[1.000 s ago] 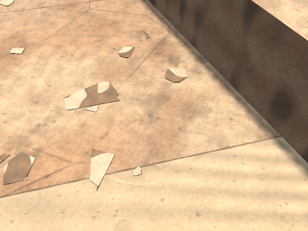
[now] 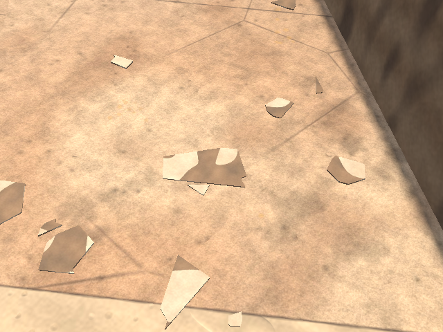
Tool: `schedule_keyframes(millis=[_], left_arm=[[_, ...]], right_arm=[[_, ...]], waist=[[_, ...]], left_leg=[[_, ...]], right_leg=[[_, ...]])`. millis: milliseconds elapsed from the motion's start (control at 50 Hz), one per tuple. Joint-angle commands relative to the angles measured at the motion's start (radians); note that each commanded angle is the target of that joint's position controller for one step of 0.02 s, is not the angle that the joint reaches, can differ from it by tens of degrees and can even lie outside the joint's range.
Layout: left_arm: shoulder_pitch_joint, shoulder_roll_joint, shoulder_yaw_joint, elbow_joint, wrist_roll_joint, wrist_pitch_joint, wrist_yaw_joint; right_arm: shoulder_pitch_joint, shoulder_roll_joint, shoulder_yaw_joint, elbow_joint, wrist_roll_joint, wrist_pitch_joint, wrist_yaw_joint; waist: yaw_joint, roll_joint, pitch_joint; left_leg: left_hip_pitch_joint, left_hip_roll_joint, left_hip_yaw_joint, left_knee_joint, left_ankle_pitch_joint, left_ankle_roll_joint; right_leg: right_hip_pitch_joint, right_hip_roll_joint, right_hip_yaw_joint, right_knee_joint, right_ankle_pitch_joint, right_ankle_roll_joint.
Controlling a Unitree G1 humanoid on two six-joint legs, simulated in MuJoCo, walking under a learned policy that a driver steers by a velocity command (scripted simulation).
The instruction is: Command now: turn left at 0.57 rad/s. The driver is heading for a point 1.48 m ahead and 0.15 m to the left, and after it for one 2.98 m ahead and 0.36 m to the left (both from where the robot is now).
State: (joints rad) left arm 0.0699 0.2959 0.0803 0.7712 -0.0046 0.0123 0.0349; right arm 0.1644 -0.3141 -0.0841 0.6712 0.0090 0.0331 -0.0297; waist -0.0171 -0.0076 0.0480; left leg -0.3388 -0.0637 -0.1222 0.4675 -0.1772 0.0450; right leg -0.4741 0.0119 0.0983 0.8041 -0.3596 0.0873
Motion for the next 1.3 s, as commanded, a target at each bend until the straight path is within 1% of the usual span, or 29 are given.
schedule_keyframes(millis=[20, 100, 120, 140, 160, 180, 200, 240, 300, 340, 400, 440, 500, 520, 540, 560, 580, 600, 660, 740, 820, 840, 860, 880, 900, 920, 960, 1140, 1300], left_arm=[[0.006, 0.083, 0.020, -0.059, -0.004, -0.021, -0.008], [0.092, 0.095, 0.030, -0.039, -0.005, -0.047, -0.027], [0.122, 0.138, 0.043, -0.032, 0.004, -0.048, -0.026], [0.114, 0.204, 0.054, -0.047, 0.020, -0.039, -0.015], [0.102, 0.230, 0.057, -0.048, 0.056, -0.037, -0.022], [0.054, 0.172, 0.042, -0.078, 0.049, -0.042, -0.019], [0.008, 0.127, 0.031, -0.085, 0.036, -0.042, -0.014], [-0.013, 0.104, 0.021, -0.094, 0.010, -0.037, -0.003], [0.053, 0.115, 0.021, -0.084, 0.017, -0.021, 0.014], [0.096, 0.136, 0.029, -0.077, 0.019, -0.013, 0.018], [0.076, 0.174, 0.040, -0.080, 0.009, -0.008, 0.003], [0.073, 0.184, 0.042, -0.076, -0.002, -0.007, -0.010], [0.052, 0.173, 0.032, -0.061, -0.026, -0.007, -0.019], [0.100, 0.140, 0.019, -0.036, -0.027, -0.012, -0.022], [0.138, 0.080, -0.003, -0.033, 0.011, -0.020, -0.029], [0.138, 0.032, -0.023, -0.058, 0.042, -0.028, -0.035], [0.058, 0.103, -0.003, -0.068, 0.023, -0.022, -0.022], [0.051, 0.131, 0.008, -0.062, 0.003, -0.015, -0.019], [0.097, 0.131, 0.019, -0.019, 0.009, 0.007, -0.006], [0.101, 0.069, -0.003, -0.003, 0.003, 0.005, -0.008], [0.125, 0.066, -0.011, 0.015, 0.002, 0.000, -0.013], [0.136, 0.073, -0.014, 0.022, 0.015, -0.004, -0.015], [0.141, 0.115, -0.009, 0.021, 0.025, -0.006, -0.013], [0.135, 0.180, 0.004, 0.025, 0.016, -0.005, -0.010], [0.113, 0.149, 0.003, 0.038, 0.007, -0.008, -0.017], [0.097, 0.109, -0.008, 0.035, 0.011, -0.014, -0.022], [0.091, 0.090, -0.017, 0.049, 0.020, -0.028, -0.020], [0.120, 0.080, -0.028, 0.114, 0.013, -0.032, -0.004], [0.122, 0.067, -0.034, 0.165, 0.011, -0.028, -0.003]], right_arm=[[-0.022, -0.170, -0.046, -0.075, -0.001, -0.002, -0.002], [-0.065, -0.155, -0.039, -0.095, 0.015, 0.011, -0.005], [-0.045, -0.126, -0.030, -0.100, 0.013, 0.013, -0.008], [0.017, -0.062, -0.014, -0.095, -0.003, 0.012, -0.005], [0.007, -0.124, -0.035, -0.131, 0.003, -0.001, -0.002], [0.026, -0.195, -0.057, -0.105, -0.002, -0.005, -0.002], [0.038, -0.206, -0.067, -0.082, 0.006, 0.001, 0.000], [0.053, -0.156, -0.059, -0.061, 0.005, 0.021, -0.003], [-0.014, -0.100, -0.038, -0.103, 0.021, 0.022, 0.006], [-0.055, -0.081, -0.027, -0.127, 0.015, 0.020, 0.010], [-0.051, -0.055, -0.010, -0.138, 0.002, 0.017, 0.019], [-0.034, -0.070, -0.013, -0.132, 0.004, 0.018, 0.022], [0.046, -0.064, -0.015, -0.095, 0.001, 0.019, 0.029], [0.061, -0.080, -0.018, -0.088, -0.002, 0.018, 0.027], [0.080, -0.138, -0.027, -0.095, -0.005, 0.018, 0.017], [0.027, -0.179, -0.023, -0.122, -0.028, 0.014, 0.011], [0.039, -0.121, -0.010, -0.113, -0.046, -0.005, 0.020], [0.013, -0.098, 0.000, -0.095, -0.048, -0.022, 0.025], [-0.059, -0.094, 0.005, -0.072, -0.024, -0.043, 0.021], [-0.076, -0.060, 0.014, -0.040, -0.023, -0.040, 0.019], [-0.086, -0.050, 0.022, -0.002, -0.014, -0.033, 0.021], [-0.067, -0.039, 0.027, 0.016, -0.010, -0.035, 0.024], [-0.034, -0.028, 0.031, 0.030, -0.022, -0.042, 0.026], [0.005, -0.042, 0.024, 0.040, -0.033, -0.048, 0.033], [-0.020, -0.033, 0.027, 0.044, -0.034, -0.046, 0.030], [-0.062, -0.051, 0.023, 0.048, -0.031, -0.042, 0.025], [-0.071, -0.041, 0.022, 0.058, -0.022, -0.028, 0.014], [-0.024, -0.034, 0.017, 0.158, -0.018, -0.029, 0.006], [0.002, -0.040, 0.019, 0.242, -0.014, -0.031, -0.002]], waist=[[-0.002, 0.179, -0.160], [0.048, 0.183, -0.157], [0.043, 0.127, -0.168], [-0.006, -0.117, -0.176], [-0.011, -0.300, -0.125], [-0.012, -0.192, -0.107], [-0.026, -0.139, -0.088], [-0.016, -0.116, -0.066], [0.030, -0.149, -0.070], [0.063, -0.157, -0.096], [0.060, -0.169, -0.122], [0.058, -0.183, -0.122], [0.007, -0.163, -0.116], [0.004, -0.122, -0.119], [0.028, 0.047, -0.178], [0.058, 0.273, -0.172], [-0.017, 0.206, -0.179], [0.000, 0.182, -0.140], [0.030, 0.168, -0.094], [0.025, 0.150, -0.110], [0.041, 0.133, -0.108], [0.051, 0.104, -0.101], [0.031, 0.050, -0.107], [-0.018, -0.050, -0.092], [-0.006, -0.100, -0.078], [0.015, -0.072, -0.051], [0.017, -0.066, -0.042], [0.027, 0.005, -0.035], [0.024, 0.013, -0.031]], left_leg=[[0.132, 0.228, -0.281, -0.098, 0.199, 0.173], [0.112, 0.180, -0.335, -0.021, 0.187, 0.117], [0.036, 0.132, -0.300, 0.048, 0.053, 0.068], [-0.103, 0.003, -0.136, 0.286, -0.282, 0.005], [-0.260, -0.063, -0.030, 0.482, -0.494, -0.041], [-0.262, 0.000, -0.059, 0.641, -0.436, -0.066], [-0.267, 0.008, -0.046, 0.700, -0.365, -0.080], [-0.301, 0.021, -0.022, 0.773, -0.270, -0.118], [-0.320, 0.045, 0.049, 0.679, -0.213, -0.148], [-0.301, 0.069, 0.061, 0.574, -0.226, -0.158], [-0.145, 0.082, 0.106, 0.398, -0.264, -0.140], [-0.067, 0.069, 0.138, 0.294, -0.249, -0.124], [0.109, 0.043, 0.172, -0.027, -0.036, -0.067], [0.222, 0.052, 0.142, -0.142, 0.089, -0.037], [0.389, 0.205, -0.050, -0.132, 0.367, 0.002], [0.379, 0.401, -0.244, -0.093, 0.580, 0.159], [0.280, 0.424, -0.260, -0.118, 0.478, 0.260], [0.247, 0.375, -0.204, -0.133, 0.409, 0.243], [0.194, 0.298, -0.109, -0.131, 0.406, 0.174], [0.187, 0.252, -0.050, -0.109, 0.399, 0.165], [0.166, 0.246, -0.084, -0.093, 0.249, 0.150], [0.132, 0.223, -0.077, -0.096, 0.161, 0.109], [0.095, 0.183, -0.057, -0.080, 0.058, 0.059], [0.074, 0.123, -0.007, -0.077, -0.035, 0.025], [0.134, 0.085, 0.043, -0.072, -0.064, -0.007], [0.155, 0.083, 0.048, -0.047, -0.057, -0.017], [0.160, 0.091, 0.041, -0.039, 0.001, -0.008], [0.151, 0.091, 0.049, -0.050, 0.056, -0.021], [0.164, 0.091, 0.057, -0.052, 0.082, -0.026]], right_leg=[[0.055, 0.024, -0.013, -0.086, 0.007, -0.005], [0.217, 0.028, -0.035, -0.397, 0.159, -0.049], [0.323, -0.069, 0.029, -0.454, 0.233, -0.084], [0.418, -0.294, 0.234, -0.486, 0.395, -0.171], [0.337, -0.431, 0.441, -0.518, 0.497, -0.340], [0.317, -0.415, 0.380, -0.515, 0.478, -0.363], [0.306, -0.346, 0.263, -0.495, 0.448, -0.315], [0.329, -0.276, 0.141, -0.481, 0.432, -0.277], [0.396, -0.252, 0.042, -0.489, 0.482, -0.293], [0.456, -0.278, 0.037, -0.481, 0.515, -0.311], [0.412, -0.290, -0.003, -0.469, 0.555, -0.317], [0.390, -0.297, -0.007, -0.457, 0.568, -0.317], [0.344, -0.278, -0.027, -0.381, 0.526, -0.270], [0.283, -0.250, -0.053, -0.343, 0.448, -0.210], [0.164, -0.178, -0.126, -0.203, 0.214, -0.114], [0.013, -0.083, -0.168, -0.077, -0.200, -0.030], [0.022, -0.089, -0.093, 0.046, -0.283, -0.008], [0.015, -0.093, -0.072, 0.118, -0.260, -0.005], [0.025, -0.092, -0.052, 0.156, -0.137, 0.007], [0.127, -0.082, -0.076, -0.022, -0.065, 0.010], [0.263, -0.063, -0.098, -0.315, 0.100, -0.014], [0.336, -0.069, -0.084, -0.422, 0.258, -0.030], [0.401, -0.122, -0.021, -0.422, 0.413, -0.052], [0.390, -0.150, -0.022, -0.368, 0.430, -0.086], [0.285, -0.131, -0.024, -0.380, 0.244, -0.113], [0.243, -0.115, -0.026, -0.404, 0.176, -0.110], [0.235, -0.101, -0.038, -0.414, 0.191, -0.088], [0.274, -0.078, -0.058, -0.398, 0.205, -0.083], [0.278, -0.063, -0.070, -0.402, 0.218, -0.085]])
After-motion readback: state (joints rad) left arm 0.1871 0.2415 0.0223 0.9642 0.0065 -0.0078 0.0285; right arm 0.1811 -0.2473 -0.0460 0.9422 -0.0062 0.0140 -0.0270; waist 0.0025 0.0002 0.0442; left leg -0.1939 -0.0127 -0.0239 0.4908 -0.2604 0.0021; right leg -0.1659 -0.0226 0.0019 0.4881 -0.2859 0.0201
